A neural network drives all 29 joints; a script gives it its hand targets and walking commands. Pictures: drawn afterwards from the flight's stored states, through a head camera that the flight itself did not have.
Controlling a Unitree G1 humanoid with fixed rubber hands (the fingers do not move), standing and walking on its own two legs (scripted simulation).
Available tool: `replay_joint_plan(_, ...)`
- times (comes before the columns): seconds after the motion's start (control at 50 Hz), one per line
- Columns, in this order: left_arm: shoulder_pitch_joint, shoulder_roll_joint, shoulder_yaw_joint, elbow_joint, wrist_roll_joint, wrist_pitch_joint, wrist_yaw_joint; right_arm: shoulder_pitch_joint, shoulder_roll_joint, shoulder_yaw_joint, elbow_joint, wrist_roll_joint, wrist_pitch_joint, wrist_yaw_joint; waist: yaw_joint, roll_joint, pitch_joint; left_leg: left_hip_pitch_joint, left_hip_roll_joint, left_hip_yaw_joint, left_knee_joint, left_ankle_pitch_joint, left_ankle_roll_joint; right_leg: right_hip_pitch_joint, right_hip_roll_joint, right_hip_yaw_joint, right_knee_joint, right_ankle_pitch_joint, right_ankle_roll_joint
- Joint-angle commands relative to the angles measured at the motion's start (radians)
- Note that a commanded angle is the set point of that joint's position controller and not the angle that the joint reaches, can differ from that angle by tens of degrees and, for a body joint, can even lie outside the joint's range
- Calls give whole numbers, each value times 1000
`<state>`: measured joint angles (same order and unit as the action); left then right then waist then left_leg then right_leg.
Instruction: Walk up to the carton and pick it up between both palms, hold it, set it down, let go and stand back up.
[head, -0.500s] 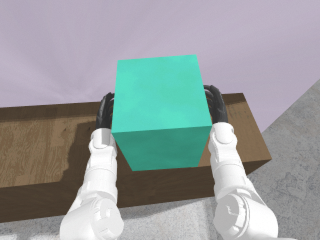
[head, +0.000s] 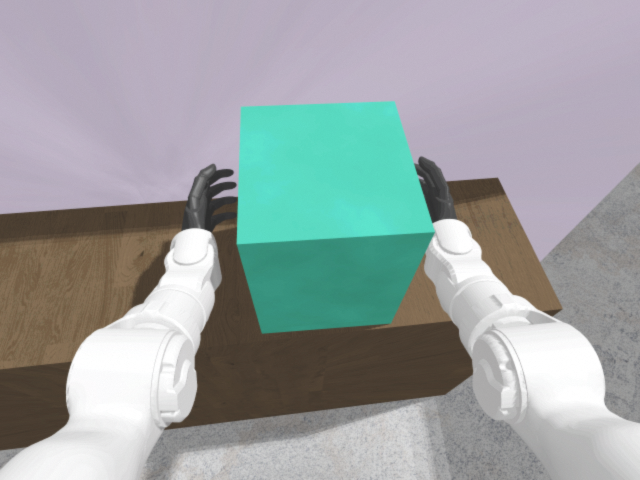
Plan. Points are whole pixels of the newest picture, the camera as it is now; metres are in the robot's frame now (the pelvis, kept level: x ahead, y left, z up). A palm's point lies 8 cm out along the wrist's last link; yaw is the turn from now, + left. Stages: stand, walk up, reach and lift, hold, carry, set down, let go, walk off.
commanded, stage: set down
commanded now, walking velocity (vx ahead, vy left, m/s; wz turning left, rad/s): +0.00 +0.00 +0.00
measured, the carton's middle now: (323, 226) +0.47 +0.03 +0.01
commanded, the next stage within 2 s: none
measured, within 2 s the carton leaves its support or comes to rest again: neither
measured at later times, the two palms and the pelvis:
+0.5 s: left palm (167, 194) +0.44 +0.21 +0.10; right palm (487, 186) +0.47 -0.17 +0.11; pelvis -0.01 -0.01 +0.00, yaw +0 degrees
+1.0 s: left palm (141, 152) +0.44 +0.22 +0.16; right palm (507, 140) +0.47 -0.16 +0.18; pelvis -0.01 -0.01 +0.01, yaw +1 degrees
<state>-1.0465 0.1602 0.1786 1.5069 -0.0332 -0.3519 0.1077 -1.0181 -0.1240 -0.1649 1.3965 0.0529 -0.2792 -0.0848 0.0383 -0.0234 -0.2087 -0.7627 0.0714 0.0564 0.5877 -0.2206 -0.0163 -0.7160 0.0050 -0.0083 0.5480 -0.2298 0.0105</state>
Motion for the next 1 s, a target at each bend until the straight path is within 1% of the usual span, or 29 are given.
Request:
replay_joint_plan(0.0,-424,98,-123,-70,-113,-46,4,-398,-176,44,-45,59,-56,6,-41,54,-732,467,-30,-12,98,463,-71,60,52,-70,9,261,-21)
replay_joint_plan(0.02,-426,145,-115,-42,-119,-42,2,-422,-219,59,-47,72,-57,12,-35,38,-737,469,-24,-15,98,482,-80,73,57,-70,20,287,-10)
replay_joint_plan(0.08,-338,127,-151,-20,-127,-41,-9,-334,-214,145,35,163,-78,21,-18,95,-713,478,-22,-13,127,636,-80,63,56,-87,34,379,-10)
replay_joint_plan(0.1,-321,135,-120,-72,-127,-44,-10,-343,-237,185,-17,198,-93,22,16,96,-753,496,-36,1,133,665,-79,117,61,-69,30,437,-4)
replay_joint_plan(0.14,-350,133,-147,-65,-128,-46,-7,-327,-258,192,29,244,-103,32,1,133,-743,507,-36,-14,113,663,-98,87,69,-84,18,399,0)
replay_joint_plan(0.18,-384,125,-168,-153,-164,-38,-6,-389,-282,201,-42,271,-104,41,0,117,-756,509,-38,-7,123,648,-98,86,62,-75,23,387,-12)
replay_joint_plan(0.22,-407,162,-188,-205,-198,-37,-10,-403,-283,243,-134,329,-102,47,-1,92,-835,537,-45,-4,118,701,-86,147,68,-86,16,488,17)
replay_joint_plan(0.26,-407,181,-209,-165,-208,-19,-31,-377,-277,268,-45,327,-68,56,-13,67,-735,457,-48,-3,109,592,-74,132,52,-58,0,422,1)
replay_joint_plan(0.3,-424,188,-186,-170,-228,-10,-44,-436,-255,298,-105,352,-39,63,10,28,-717,398,-54,-5,76,504,-43,175,39,-41,26,412,20)
replay_joint_plan(0.32,-463,235,-203,-281,-256,-16,-42,-446,-276,305,-206,383,-39,67,22,32,-788,397,-57,18,73,524,-55,222,40,-42,13,442,26)
replay_joint_plan(0.42,-459,247,-213,-182,-265,68,-68,-475,-273,320,-189,365,58,75,11,-33,-767,366,-48,17,41,382,-30,222,29,-40,-1,351,28)
replay_joint_plan(0.46,-481,249,-235,-206,-268,82,-76,-466,-294,311,-176,355,84,74,12,-16,-709,321,-60,31,1,310,-29,263,23,-42,-19,305,32)
replay_joint_plan(0.48,-447,229,-228,-97,-244,96,-82,-464,-279,304,-82,338,97,69,4,-35,-608,305,-62,2,-1,305,-19,243,25,-36,-14,269,36)
replay_joint_plan(0.52,-448,254,-214,-93,-234,120,-84,-469,-298,296,-90,330,115,62,9,-23,-546,270,-61,17,-33,214,-12,248,14,-31,-39,193,33)
replay_joint_plan(0.56,-470,282,-215,-145,-238,140,-72,-502,-333,246,-129,310,120,49,25,-1,-645,332,-55,20,-65,253,-17,295,14,-21,-53,277,27)
replay_joint_plan(0.58,-475,274,-218,-142,-255,145,-72,-502,-327,266,-162,309,118,48,-3,-58,-625,311,-54,15,-54,269,-20,306,23,-28,-53,276,24)
replay_joint_plan(0.62,-478,289,-221,-139,-261,163,-71,-521,-327,247,-173,311,146,44,-1,-44,-599,331,-49,11,-79,232,-17,321,18,-24,-71,224,18)
replay_joint_plan(0.66,-553,264,-277,-200,-271,177,-61,-523,-322,238,-176,308,151,42,-14,36,-606,404,-52,11,-79,294,-30,268,18,-39,-85,233,6)
replay_joint_plan(0.68,-604,267,-277,-174,-284,167,-54,-581,-288,241,-153,294,151,47,-1,56,-630,339,-51,7,-52,264,-25,224,10,-42,-57,196,0)
replay_joint_plan(0.7,-577,248,-313,-183,-304,166,-48,-558,-289,240,-144,295,159,49,-17,41,-607,365,-57,16,-68,251,-19,233,8,-44,-78,171,6)
replay_joint_plan(0.76,-632,286,-288,-250,-310,180,-34,-595,-320,213,-222,303,175,38,-25,59,-743,427,-57,19,-60,327,-28,283,17,-43,-79,305,2)
replay_joint_plan(0.78,-628,308,-260,-339,-307,181,-28,-569,-317,214,-249,305,179,34,-24,64,-791,433,-62,27,-58,364,-32,309,15,-41,-67,369,10)
replay_joint_plan(0.84,-575,329,-204,-363,-250,253,-36,-578,-375,217,-263,327,209,17,-8,92,-821,514,-64,12,-54,467,-49,357,34,-50,-78,477,19)
replay_joint_plan(0.88,-523,316,-173,-366,-222,299,-47,-543,-366,237,-278,341,241,7,11,49,-762,520,-68,15,-83,455,-27,400,47,-45,-96,490,38)
replay_joint_plan(0.9,-510,323,-172,-377,-224,319,-53,-539,-372,260,-292,362,256,6,15,23,-741,502,-67,12,-98,441,-31,447,40,-30,-104,479,34)
replay_joint_plan(0.92,-509,311,-185,-391,-216,336,-58,-526,-361,249,-248,375,271,7,20,64,-688,517,-63,3,-106,441,-35,417,48,-41,-121,442,33)
replay_joint_plan(0.94,-502,313,-171,-392,-217,350,-58,-521,-372,258,-265,367,272,5,-1,47,-657,531,-66,6,-109,438,-35,409,46,-44,-131,411,23)
replay_joint_plan(0.96,-470,274,-189,-390,-209,368,-60,-511,-372,263,-232,376,284,8,12,87,-569,581,-55,3,-117,425,-39,356,44,-41,-144,355,12)
replay_joint_plan(0.98,-483,296,-177,-383,-205,380,-63,-502,-372,246,-247,363,294,13,9,59,-560,572,-51,0,-126,395,-34,361,52,-53,-157,307,11)
